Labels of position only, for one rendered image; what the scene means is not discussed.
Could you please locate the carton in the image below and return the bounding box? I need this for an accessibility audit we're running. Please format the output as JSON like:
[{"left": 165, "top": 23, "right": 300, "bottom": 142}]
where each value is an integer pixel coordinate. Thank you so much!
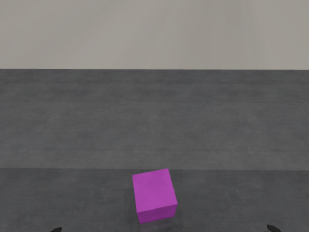
[{"left": 132, "top": 168, "right": 178, "bottom": 224}]

